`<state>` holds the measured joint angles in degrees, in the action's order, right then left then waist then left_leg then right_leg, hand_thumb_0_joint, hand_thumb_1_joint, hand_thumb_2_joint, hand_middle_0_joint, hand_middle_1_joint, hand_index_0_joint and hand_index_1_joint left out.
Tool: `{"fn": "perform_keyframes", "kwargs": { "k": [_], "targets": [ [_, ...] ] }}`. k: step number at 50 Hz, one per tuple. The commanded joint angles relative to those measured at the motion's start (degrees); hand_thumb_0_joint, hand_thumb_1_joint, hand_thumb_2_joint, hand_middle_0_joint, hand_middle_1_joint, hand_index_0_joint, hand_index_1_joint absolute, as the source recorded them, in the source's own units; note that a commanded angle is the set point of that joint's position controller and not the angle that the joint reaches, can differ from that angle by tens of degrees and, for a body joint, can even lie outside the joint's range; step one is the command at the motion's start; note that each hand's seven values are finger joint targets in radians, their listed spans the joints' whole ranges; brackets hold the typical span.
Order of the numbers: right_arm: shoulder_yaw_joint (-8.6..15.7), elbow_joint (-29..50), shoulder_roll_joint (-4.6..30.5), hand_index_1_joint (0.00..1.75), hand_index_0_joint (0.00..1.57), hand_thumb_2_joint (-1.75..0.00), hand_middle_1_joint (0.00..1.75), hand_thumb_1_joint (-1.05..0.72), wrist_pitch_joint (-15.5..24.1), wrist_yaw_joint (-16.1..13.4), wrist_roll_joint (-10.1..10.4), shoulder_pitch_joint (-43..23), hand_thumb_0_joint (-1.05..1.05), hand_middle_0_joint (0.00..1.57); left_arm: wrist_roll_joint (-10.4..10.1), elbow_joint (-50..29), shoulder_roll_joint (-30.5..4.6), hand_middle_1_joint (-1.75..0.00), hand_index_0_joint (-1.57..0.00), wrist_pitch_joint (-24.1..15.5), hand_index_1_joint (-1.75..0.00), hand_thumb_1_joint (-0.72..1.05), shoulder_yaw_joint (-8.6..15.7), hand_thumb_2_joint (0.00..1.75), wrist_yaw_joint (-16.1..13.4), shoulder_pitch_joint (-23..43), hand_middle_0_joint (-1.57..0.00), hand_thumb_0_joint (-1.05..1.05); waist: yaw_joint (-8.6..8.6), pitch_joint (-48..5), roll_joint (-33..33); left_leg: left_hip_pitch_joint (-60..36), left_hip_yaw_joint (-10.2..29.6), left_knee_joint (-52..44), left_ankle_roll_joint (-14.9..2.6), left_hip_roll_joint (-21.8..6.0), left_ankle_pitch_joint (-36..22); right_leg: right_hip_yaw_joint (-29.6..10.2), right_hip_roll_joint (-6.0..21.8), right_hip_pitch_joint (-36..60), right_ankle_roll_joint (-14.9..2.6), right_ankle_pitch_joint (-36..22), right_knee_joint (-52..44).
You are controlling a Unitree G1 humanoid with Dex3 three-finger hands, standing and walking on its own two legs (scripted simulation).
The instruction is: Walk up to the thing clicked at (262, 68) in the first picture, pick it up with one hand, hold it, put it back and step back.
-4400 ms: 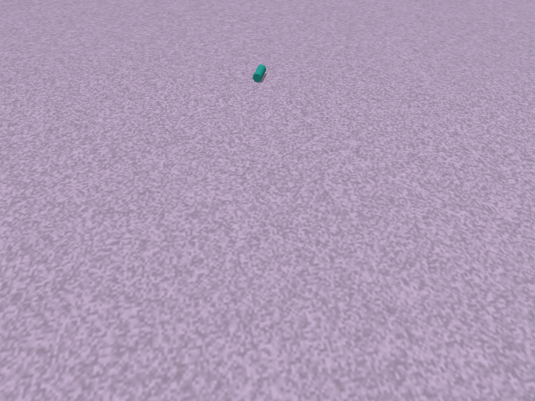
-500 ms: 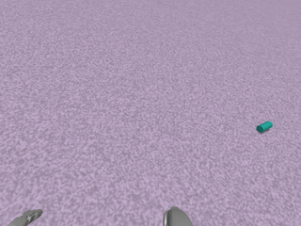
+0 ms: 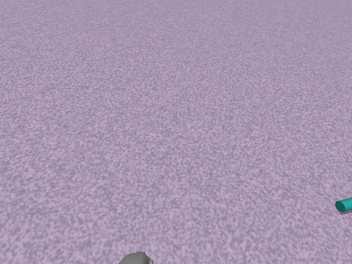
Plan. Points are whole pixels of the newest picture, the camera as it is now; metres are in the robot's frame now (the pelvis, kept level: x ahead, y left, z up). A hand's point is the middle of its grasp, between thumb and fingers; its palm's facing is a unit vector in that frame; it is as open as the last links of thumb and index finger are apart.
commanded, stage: walk up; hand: left
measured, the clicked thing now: (349, 204) +0.68 -1.06 -0.73
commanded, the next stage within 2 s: none
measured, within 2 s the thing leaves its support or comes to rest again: neither
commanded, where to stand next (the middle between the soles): +0.42 -1.34 m, yaw +14 degrees
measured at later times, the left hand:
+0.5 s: hand (164, 241) +0.21 +0.04 -0.15, palm faces +0.03 -0.94 -0.35, open 7.4 cm
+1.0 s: hand (233, 221) +0.29 -0.16 -0.17, palm faces +0.00 -0.95 -0.32, open 7.4 cm
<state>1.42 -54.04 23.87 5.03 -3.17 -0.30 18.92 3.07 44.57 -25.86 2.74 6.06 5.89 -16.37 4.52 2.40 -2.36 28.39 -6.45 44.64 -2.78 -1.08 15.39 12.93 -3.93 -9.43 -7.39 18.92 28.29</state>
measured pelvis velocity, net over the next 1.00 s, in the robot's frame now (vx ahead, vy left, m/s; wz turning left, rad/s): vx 0.21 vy -0.46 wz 0.10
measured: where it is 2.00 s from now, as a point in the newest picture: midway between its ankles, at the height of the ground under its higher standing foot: (337, 263)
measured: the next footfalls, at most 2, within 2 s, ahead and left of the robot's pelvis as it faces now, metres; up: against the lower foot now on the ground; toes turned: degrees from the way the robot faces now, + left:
left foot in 0.06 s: +0.14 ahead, +0.07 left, +0.00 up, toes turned +6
right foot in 0.40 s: +0.21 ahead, -0.39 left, +0.00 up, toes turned -1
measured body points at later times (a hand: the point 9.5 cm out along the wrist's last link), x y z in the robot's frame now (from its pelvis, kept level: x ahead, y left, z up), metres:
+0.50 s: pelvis +0.12 -0.25 -0.03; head +0.13 -0.24 +0.42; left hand +0.21 +0.09 -0.13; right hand +0.18 -0.63 -0.11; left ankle +0.11 -0.06 -0.68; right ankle +0.17 -0.39 -0.73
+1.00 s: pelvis +0.21 -0.46 -0.03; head +0.23 -0.41 +0.42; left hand +0.29 -0.11 -0.15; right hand +0.26 -0.83 -0.07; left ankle +0.23 -0.24 -0.73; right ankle +0.28 -0.66 -0.70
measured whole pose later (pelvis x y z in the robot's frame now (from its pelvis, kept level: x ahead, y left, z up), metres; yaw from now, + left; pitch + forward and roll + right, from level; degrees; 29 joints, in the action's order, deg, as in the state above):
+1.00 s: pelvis +0.21 -0.46 -0.03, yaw +6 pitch -1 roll +0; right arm 2.5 -51.1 29.1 6.2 -4.6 -2.1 21.3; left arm 3.2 42.6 -29.4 6.4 6.8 7.5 -12.2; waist -1.7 3.9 -6.8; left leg 25.0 0.1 44.4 -0.4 -10.6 19.7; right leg -5.4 7.0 -31.3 0.9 23.8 55.0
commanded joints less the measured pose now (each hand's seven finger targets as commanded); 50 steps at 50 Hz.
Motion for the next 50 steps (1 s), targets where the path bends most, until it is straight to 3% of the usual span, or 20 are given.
{"fn": "perform_keyframes", "kwargs": {
  "k": [1, 2, 3, 4, 5, 10, 15, 18, 19, 20, 21, 22, 29, 32, 34, 35, 37, 39, 47, 50],
  "targets": [
    [4.6, 1.5, 14.9, 0.30, 0.20, -0.90, 0.30, -0.90, 1.0, -2.2, 1.0, 14.7, 0.00, 0.20, 0.2, -9.4, -9.2, -0.30, -0.20, -1.7, -0.30, 0.90, 1.7, 0.90, -0.4, 6.6, -0.20, 0.00, -7.66, -2.1, 1.1, -23.0, 1.6, -13.0, -3.56, -0.8, -8.0, -9.1, 13.0, -13.6, 2.80, -28.0, 5.5],
    [5.8, 1.4, 17.6, 0.30, 0.20, -0.90, 0.30, -0.90, 0.9, -3.1, 0.5, 19.3, 0.00, 0.20, 0.1, -10.3, -7.9, -0.30, -0.20, -2.3, -0.30, 0.90, 1.1, 0.90, -0.7, 5.2, -0.20, 0.00, -10.02, -6.2, 5.5, -34.6, 9.5, -15.0, -6.31, -5.7, -7.4, -6.9, 9.7, -21.8, 6.45, -28.3, 17.8],
    [7.3, 2.7, 22.0, 0.30, 0.20, -0.90, 0.30, -0.90, 0.7, -4.1, -0.4, 21.6, 0.00, 0.20, 0.4, -11.8, -5.5, -0.30, -0.20, -2.5, -0.30, 0.90, 0.8, 0.90, -1.0, 3.9, -0.20, 0.00, -11.03, -10.6, 15.9, -45.6, 35.5, -18.3, -13.82, -22.8, -7.1, -8.7, 3.5, -37.3, 10.07, 7.7, 34.0],
    [7.7, 5.7, 25.2, 0.30, 0.20, -0.90, 0.30, -0.90, 0.6, -4.8, 1.1, 17.3, 0.00, 0.20, 1.0, -12.0, -11.3, -0.30, -0.20, -1.5, -0.30, 0.90, 2.2, 0.90, -1.4, 3.5, -0.20, 0.00, -10.25, -10.7, 7.0, -39.3, 52.8, -23.3, -21.32, -33.8, -2.0, -18.0, 3.4, -41.0, 12.25, 16.4, 46.5],
    [7.8, 6.7, 24.7, 0.30, 0.20, -0.90, 0.30, -0.90, 0.7, -5.3, 2.7, 12.0, 0.00, 0.20, 0.8, -11.5, -16.2, -0.30, -0.20, -0.8, -0.30, 0.90, 3.1, 0.90, -1.4, 6.1, -0.20, 0.00, -9.66, -8.5, 2.1, -33.7, 51.7, -25.0, -22.33, -36.0, -2.3, -23.5, 7.6, -41.0, 12.34, 14.0, 53.6],
    [5.2, 7.2, 21.1, 0.30, 0.20, -0.90, 0.30, -0.90, 2.0, -3.9, 0.2, 0.3, 0.00, 0.20, -0.5, -8.6, -11.8, -0.30, -0.20, 0.8, -0.30, 0.90, 3.7, 0.90, 1.1, 2.0, -0.20, 0.00, -2.34, 0.1, 7.2, -6.8, 15.3, -20.8, -11.18, -17.4, -3.5, -20.8, 11.5, -27.5, 8.50, 1.6, 41.1],
    [6.9, 6.0, 25.7, 0.30, 0.20, -0.90, 0.30, -0.90, 2.7, -2.4, -1.7, -1.3, 0.00, 0.20, -0.7, -7.6, -10.8, -0.30, -0.20, 1.2, -0.30, 0.90, 4.0, 0.90, 2.8, 4.3, -0.20, 0.00, -3.54, -1.6, 15.0, 2.2, 11.0, -23.5, -8.19, -13.5, 15.8, -12.8, 10.4, -13.9, 7.53, -0.9, 22.9],
    [6.3, 5.7, 23.5, 0.30, 0.20, -0.90, 0.30, -0.90, 1.2, -2.3, -2.0, -5.6, 0.00, 0.20, -0.5, -2.9, -11.7, -0.30, -0.20, 1.2, -0.30, 0.90, 5.2, 0.90, 1.8, -5.5, -0.20, 0.00, 2.18, -4.4, 8.9, 8.5, 4.8, -10.7, -5.72, -9.9, 16.7, -5.0, 5.4, -0.1, 8.26, -3.5, 13.5],
    [4.9, 5.3, 18.5, 0.30, 0.20, -0.90, 0.30, -0.90, 0.5, -2.5, -2.2, -4.0, 0.00, 0.20, 0.4, -1.6, -13.8, -0.30, -0.20, 0.7, -0.30, 0.90, 6.2, 0.90, 1.0, -10.4, -0.20, 0.00, 4.99, -7.0, -0.6, 11.1, 0.2, 4.9, -3.75, -6.0, 14.2, -6.2, 4.2, 5.8, 7.20, 0.5, 7.6],
    [2.8, 6.1, 12.4, 0.30, 0.20, -0.90, 0.30, -0.90, 0.1, -2.7, -1.3, -2.4, 0.00, 0.20, 1.4, -2.2, -18.9, -0.30, -0.20, 0.1, -0.30, 0.90, 7.0, 0.90, 0.3, -12.7, -0.20, 0.00, 6.55, -4.6, -15.9, 23.0, -2.5, 23.4, -1.17, 0.8, 20.7, -27.5, 15.9, 5.4, 2.69, 8.6, -3.6],
    [3.6, 7.1, 14.0, 0.30, 0.20, -0.90, 0.30, -0.90, 0.0, -3.8, -0.5, -2.4, 0.00, 0.20, 0.1, -5.6, -23.0, -0.30, -0.20, -0.8, -0.30, 0.90, 6.9, 0.90, -0.6, -4.7, -0.20, 0.00, 2.76, -3.7, -17.9, 24.8, 3.7, 27.9, -0.39, 0.3, 20.7, -46.2, 24.0, 2.6, -5.14, 10.9, -14.7],
    [3.9, 5.7, 16.4, 0.30, 0.20, -0.90, 0.30, -0.90, 0.2, -4.1, 0.1, -4.2, 0.00, 0.20, -1.3, -6.7, -22.5, -0.30, -0.20, -0.9, -0.30, 0.90, 7.1, 0.90, -1.3, -0.2, -0.20, 0.00, 0.71, -2.0, -14.0, 21.7, 6.9, 28.0, -0.98, -3.7, 17.2, -47.1, 24.8, -1.8, -6.77, 16.8, -16.7],
    [4.0, -1.3, 14.9, 0.30, 0.20, -0.90, 0.30, -0.90, 1.3, -2.7, 0.4, 7.8, 0.00, 0.20, 0.0, -7.7, -12.4, -0.30, -0.20, -0.8, -0.30, 0.90, 3.2, 0.90, -1.8, 6.0, -0.20, 0.00, -3.99, -2.3, -10.7, -0.4, 2.0, 4.4, -1.42, -1.7, 8.5, -24.5, 18.1, -7.8, -10.34, -9.6, -5.0],
    [5.1, -2.9, 16.1, 0.30, 0.20, -0.90, 0.30, -0.90, 1.8, -3.4, 0.2, 18.5, 0.00, 0.20, -0.1, -10.5, -9.2, -0.30, -0.20, 0.1, -0.30, 0.90, 1.3, 0.90, -1.1, 10.6, -0.20, 0.00, -9.57, -6.0, -2.8, -22.7, 4.8, -13.2, -0.51, -2.3, -7.3, -16.3, 13.4, -18.0, -5.01, -8.3, 7.4],
    [7.3, 1.4, 24.8, 0.30, 0.20, -0.90, 0.30, -0.90, 1.8, -4.9, -1.8, 16.4, 0.00, 0.20, -0.1, -11.1, -5.9, -0.30, -0.20, 0.7, -0.30, 0.90, 0.4, 0.90, -1.3, 5.4, -0.20, 0.00, -8.29, -6.8, 10.9, -30.6, 43.8, -27.9, -5.19, -24.7, 3.9, -16.5, 2.8, -34.7, 4.22, 8.0, 30.1],
    [7.6, 3.8, 25.7, 0.30, 0.20, -0.90, 0.30, -0.90, 1.5, -5.2, -0.1, 11.4, 0.00, 0.20, 0.7, -9.9, -11.5, -0.30, -0.20, 1.8, -0.30, 0.90, 2.0, 0.90, -1.7, 3.0, -0.20, 0.00, -6.77, -5.9, 1.8, -26.0, 46.9, -27.9, -10.02, -29.8, 9.8, -22.0, 5.5, -35.5, 6.08, 10.1, 36.9],
    [6.3, 4.3, 22.0, 0.30, 0.20, -0.90, 0.30, -0.90, 1.5, -4.9, 0.8, 6.6, 0.00, 0.20, 0.8, -8.8, -13.5, -0.30, -0.20, 1.7, -0.30, 0.90, 2.7, 0.90, -1.9, 4.0, -0.20, 0.00, -5.54, -3.9, 0.2, -20.3, 37.3, -24.8, -13.45, -25.8, 6.8, -24.5, 7.5, -34.1, 6.80, 8.2, 42.2],
    [5.4, 4.1, 20.7, 0.30, 0.20, -0.90, 0.30, -0.90, 2.0, -4.2, 0.3, 5.5, 0.00, 0.20, 0.2, -6.8, -13.5, -0.30, -0.20, 1.4, -0.30, 0.90, 3.4, 0.90, -1.2, 2.3, -0.20, 0.00, -4.25, -0.9, 4.4, -12.0, 23.1, -22.8, -9.17, -18.0, 8.4, -24.0, 8.1, -28.9, 6.98, 2.5, 38.4],
    [7.6, 5.1, 26.3, 0.30, 0.20, -0.90, 0.30, -0.90, 1.9, -3.0, -1.6, 4.0, 0.00, 0.20, -0.1, -8.5, -12.3, -0.30, -0.20, 2.3, -0.30, 0.90, 3.8, 0.90, 1.3, 7.0, -0.20, 0.00, -6.20, -1.0, 13.9, -3.9, 16.2, -19.0, -10.52, -16.5, 15.7, -15.7, 10.2, -23.9, 8.69, 7.2, 27.3],
    [7.3, 5.4, 26.7, 0.30, 0.20, -0.90, 0.30, -0.90, 1.0, -2.8, -1.5, -2.7, 0.00, 0.20, -0.3, -4.8, -11.6, -0.30, -0.20, 2.0, -0.30, 0.90, 4.6, 0.90, 0.9, -1.8, -0.20, 0.00, -0.08, -3.7, 14.6, 6.7, 10.2, -13.1, -7.08, -14.7, 13.0, -9.2, 7.5, -6.4, 7.34, 0.7, 16.8]
  ]
}}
